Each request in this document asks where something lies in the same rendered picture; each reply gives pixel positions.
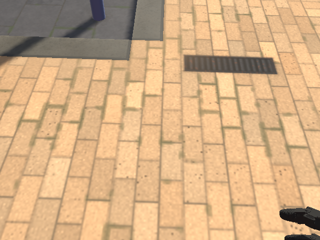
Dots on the right robot hand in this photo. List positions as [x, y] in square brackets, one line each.
[308, 216]

